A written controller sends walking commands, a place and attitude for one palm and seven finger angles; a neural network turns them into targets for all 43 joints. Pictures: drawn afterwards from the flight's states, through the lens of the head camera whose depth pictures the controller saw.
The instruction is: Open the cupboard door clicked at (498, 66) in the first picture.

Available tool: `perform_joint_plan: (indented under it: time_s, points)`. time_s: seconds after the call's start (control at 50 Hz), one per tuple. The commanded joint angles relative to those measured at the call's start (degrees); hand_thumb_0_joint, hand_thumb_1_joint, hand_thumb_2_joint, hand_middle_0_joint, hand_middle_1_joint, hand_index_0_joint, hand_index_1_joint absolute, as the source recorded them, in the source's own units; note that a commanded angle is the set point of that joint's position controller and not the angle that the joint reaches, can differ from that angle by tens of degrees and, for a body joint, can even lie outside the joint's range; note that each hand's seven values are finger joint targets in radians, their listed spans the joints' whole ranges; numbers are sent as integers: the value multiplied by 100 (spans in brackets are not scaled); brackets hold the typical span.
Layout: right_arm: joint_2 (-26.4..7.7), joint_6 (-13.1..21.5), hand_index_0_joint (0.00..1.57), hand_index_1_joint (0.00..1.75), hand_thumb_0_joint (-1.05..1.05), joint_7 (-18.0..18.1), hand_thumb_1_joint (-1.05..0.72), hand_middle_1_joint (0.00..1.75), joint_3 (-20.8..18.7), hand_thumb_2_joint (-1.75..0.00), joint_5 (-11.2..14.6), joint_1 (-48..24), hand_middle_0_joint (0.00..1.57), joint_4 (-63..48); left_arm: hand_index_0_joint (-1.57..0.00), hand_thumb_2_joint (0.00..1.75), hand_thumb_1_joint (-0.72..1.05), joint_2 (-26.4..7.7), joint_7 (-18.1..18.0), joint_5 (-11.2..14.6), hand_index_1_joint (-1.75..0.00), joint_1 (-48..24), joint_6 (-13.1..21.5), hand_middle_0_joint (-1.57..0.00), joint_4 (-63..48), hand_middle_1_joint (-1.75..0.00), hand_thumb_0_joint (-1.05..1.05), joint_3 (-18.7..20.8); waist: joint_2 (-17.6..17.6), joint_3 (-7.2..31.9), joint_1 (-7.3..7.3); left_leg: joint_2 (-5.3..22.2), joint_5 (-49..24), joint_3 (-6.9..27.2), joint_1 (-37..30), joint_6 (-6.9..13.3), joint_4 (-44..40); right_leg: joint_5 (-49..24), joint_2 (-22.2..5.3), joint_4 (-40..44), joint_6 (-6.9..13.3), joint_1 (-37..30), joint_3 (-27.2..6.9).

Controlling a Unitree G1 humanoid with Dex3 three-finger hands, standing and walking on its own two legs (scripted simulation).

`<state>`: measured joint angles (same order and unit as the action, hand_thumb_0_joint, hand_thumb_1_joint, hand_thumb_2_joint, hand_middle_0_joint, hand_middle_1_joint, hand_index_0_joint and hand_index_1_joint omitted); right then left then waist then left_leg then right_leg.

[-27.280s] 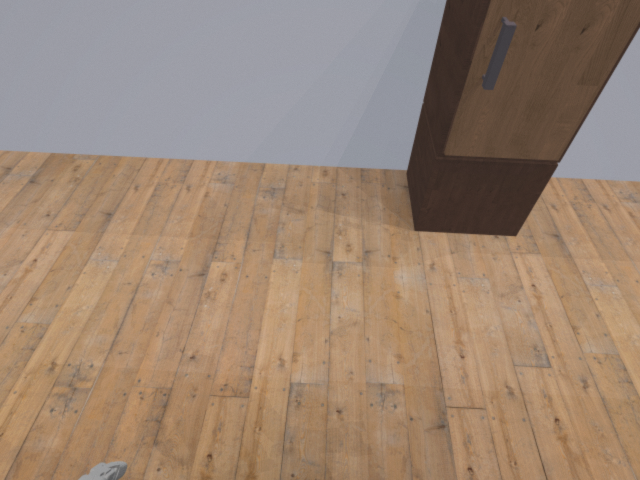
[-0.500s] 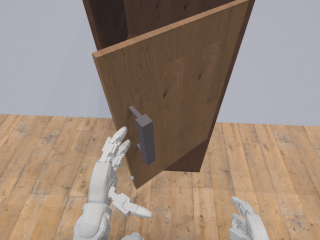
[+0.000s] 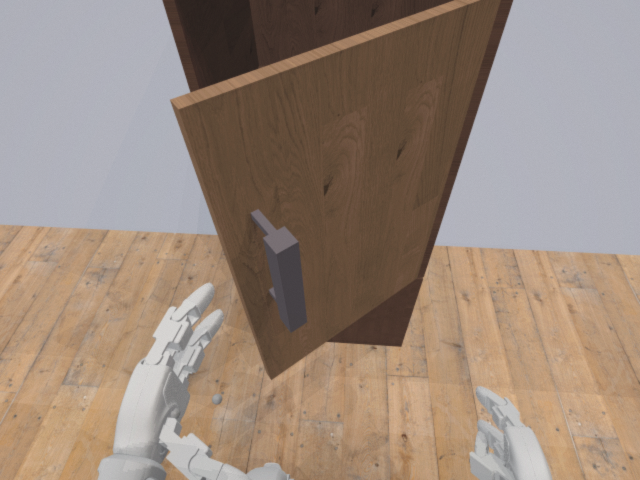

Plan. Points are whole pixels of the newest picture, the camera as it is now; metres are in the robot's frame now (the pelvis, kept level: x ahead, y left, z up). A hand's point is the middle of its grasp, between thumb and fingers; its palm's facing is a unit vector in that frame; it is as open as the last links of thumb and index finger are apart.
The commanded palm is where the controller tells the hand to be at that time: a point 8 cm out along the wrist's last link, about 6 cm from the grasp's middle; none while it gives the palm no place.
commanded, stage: slide the hand sideways off the handle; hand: left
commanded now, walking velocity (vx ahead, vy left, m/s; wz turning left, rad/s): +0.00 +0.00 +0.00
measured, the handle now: (278, 273) +0.35 +0.08 +0.08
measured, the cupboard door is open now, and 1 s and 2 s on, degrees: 41 41 41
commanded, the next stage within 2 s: draw the hand back to the body in 0.06 s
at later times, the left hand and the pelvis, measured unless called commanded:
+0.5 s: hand (161, 389) +0.19 +0.16 +0.12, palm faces -0.04 -1.00 -0.07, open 16.3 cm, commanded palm +0.17 +0.22 +0.13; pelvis +0.00 +0.01 +0.01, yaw +0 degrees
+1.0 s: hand (49, 358) +0.20 +0.24 +0.16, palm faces +0.29 -0.89 -0.36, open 13.4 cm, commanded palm +0.16 +0.29 +0.19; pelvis +0.01 +0.03 +0.05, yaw -1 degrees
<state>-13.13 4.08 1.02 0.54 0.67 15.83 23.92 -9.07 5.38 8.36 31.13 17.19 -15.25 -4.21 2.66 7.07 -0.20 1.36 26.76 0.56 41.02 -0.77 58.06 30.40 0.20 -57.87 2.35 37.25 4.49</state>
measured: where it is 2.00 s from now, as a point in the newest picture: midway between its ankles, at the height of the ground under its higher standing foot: outside the picture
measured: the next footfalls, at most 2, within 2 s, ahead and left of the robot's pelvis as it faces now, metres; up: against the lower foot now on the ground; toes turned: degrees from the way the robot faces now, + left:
none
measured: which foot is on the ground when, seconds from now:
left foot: down 0.00-1.00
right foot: down 0.00-1.00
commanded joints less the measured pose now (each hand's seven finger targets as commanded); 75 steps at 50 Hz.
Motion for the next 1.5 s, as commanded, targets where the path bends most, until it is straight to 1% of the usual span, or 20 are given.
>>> perform_joint_plan:
  time_s: [0.0,0.04,0.12,0.2,0.24,0.34,0.42,0.54,0.64,0.66,0.68,0.72,0.78,0.8,0.98,1.04,1.3,1.34,1.42,1.48]
  points:
    - [-554,353,20,30,0,119,-90,30,-223,-90,36,-413,20,-962,-15,30,-50,-442,129,197,-30,-232,485,-15,-1308,-30,0,490,-332,785,54,-251,-1079,39,-467,200,-517,-1734,35,1081,-151,-406,-494]
    - [-549,411,20,30,0,135,-90,30,-209,-90,42,-381,20,-973,-15,30,-50,-276,198,257,-30,-356,515,-15,-1339,-30,0,285,-345,730,149,-249,-983,45,-464,203,-468,-1659,15,1121,-194,-268,-513]
    - [-582,477,20,30,0,171,-90,30,-208,-90,50,-379,20,-917,-15,30,-50,-395,243,278,-30,-463,472,-15,-1150,-30,0,382,-493,659,155,-239,-819,67,-314,208,-421,-1275,-5,1212,-195,-213,-598]
    - [-581,456,20,30,0,212,-90,30,-222,-90,92,-410,20,-924,-15,30,-50,-910,183,322,-30,-362,333,-15,-1447,-30,0,953,-284,984,-53,-232,-984,52,-532,217,-583,-1355,16,1259,-149,-576,-596]
    - [-512,457,20,30,0,223,-90,30,-183,-90,125,-446,20,-946,-15,30,-50,-793,178,406,-30,-229,206,-15,-1522,-30,0,955,-137,893,-59,-235,-1060,34,-649,210,-698,-1552,17,1305,-165,-652,-534]
    - [-574,486,20,30,0,284,-90,30,-140,-90,168,-505,20,-864,-15,30,-50,-836,294,573,-30,-306,-48,-15,-1367,-30,0,1090,-411,464,15,-206,-859,76,-728,212,-908,-1237,44,1614,-214,-607,-502]
    - [-599,600,20,30,0,313,-90,30,-103,-90,175,-511,20,-866,-15,30,-50,-874,460,666,-30,-301,-153,-15,-1618,-30,0,1110,-235,550,-16,-205,-1043,113,-1048,230,-1086,-1475,70,1640,-189,-754,-382]
    - [-592,706,20,30,0,344,-90,30,-86,-90,212,-570,20,-771,-15,30,-50,-1111,606,837,-30,-198,-331,-15,-1784,-30,0,1525,-57,506,-123,-194,-1236,147,-1369,215,-1351,-1725,110,1724,-159,-973,-219]
    - [-612,795,20,30,0,367,-90,30,-60,-90,236,-612,20,-678,-16,37,-32,-1225,756,964,-30,-288,-523,-16,-1870,-30,0,1743,-8,411,-134,-178,-1429,169,-1601,210,-1526,-1978,132,1834,-161,-1134,-134]
    - [-563,713,20,30,0,516,-90,30,-66,-90,139,-656,20,-672,-16,39,-29,-2024,-80,82,-30,-431,-651,-16,-2416,-30,0,1879,89,366,-379,-115,-1361,48,-1725,219,-1772,-1847,-23,2277,-79,-1243,-522]
    - [-451,687,20,30,0,562,-90,30,-24,-90,103,-607,20,-632,-16,40,-26,-1505,-448,-11,-30,-91,-826,-16,-2258,-30,0,1658,54,95,-231,-129,-1245,1,-1868,207,-1849,-1664,-65,2471,-89,-1170,-486]
    - [-454,610,20,30,0,567,-90,30,-3,-90,86,-635,20,-491,-16,43,-18,-1229,-827,-275,-30,164,-1042,-16,-2095,-30,0,1400,-117,-151,-181,-75,-1312,9,-2086,238,-1995,-1676,-52,2604,-115,-1269,-386]
    - [-509,535,20,30,0,580,-90,30,33,-90,39,-761,20,-410,-16,48,-8,-1442,-1111,-452,-30,-170,-1109,-16,-2208,-30,0,1515,-44,-231,-174,-61,-1267,37,-2362,239,-2335,-1567,-65,2839,-124,-1520,-321]
    - [-522,534,20,30,0,601,-90,30,25,-90,26,-827,20,-336,-17,50,-5,-1560,-1184,-485,-30,-170,-1127,-17,-2054,-30,0,1656,-197,-291,-206,-42,-1293,44,-2442,242,-2438,-1575,-56,2959,-121,-1635,-320]
    - [-547,594,20,30,0,553,-90,30,50,-90,-33,-1038,20,-45,-18,63,27,-1640,-1348,-574,-30,-519,-1085,-18,-2164,-30,0,1936,184,-332,-267,10,-1905,91,-3200,187,-3242,-2036,-35,3344,-106,-2453,-233]
    - [-560,605,20,30,0,506,-90,30,20,-90,-54,-1074,20,38,-18,68,37,-1726,-1354,-558,-30,-371,-1076,-18,-2090,-30,0,2155,18,-257,-330,37,-2373,71,-3336,170,-3384,-2394,-30,3402,-106,-2771,-211]
    - [-613,459,20,30,0,396,-90,30,-103,-90,-53,-1197,20,260,-20,87,83,-2180,-1356,-498,-30,-825,-1024,-20,-1989,-30,0,3010,216,-362,-388,64,-2876,-65,-3705,142,-3620,-2838,9,3794,-109,-3117,-290]
    - [-612,450,20,30,0,390,-90,30,-116,-90,-45,-1204,20,262,-20,90,90,-2158,-1351,-468,-30,-967,-1003,-20,-2026,-30,0,3040,252,-405,-361,52,-2805,-82,-3736,146,-3643,-2819,3,3819,-120,-3101,-299]
    - [-632,408,20,30,0,366,-90,30,-152,-90,-48,-1220,20,273,-20,90,90,-1872,-1292,-442,-30,-774,-1022,-20,-1650,-30,0,2788,-87,-541,-341,40,-2574,-125,-3724,193,-3701,-2730,7,3914,-153,-3061,-293]
    - [-632,415,20,30,0,367,-90,30,-172,-90,-60,-1234,20,280,-20,90,90,-2046,-1296,-465,-30,-915,-971,-20,-1870,-30,0,2899,53,-349,-362,10,-2604,-154,-3801,213,-3665,-2812,-2,3933,-149,-3130,-338]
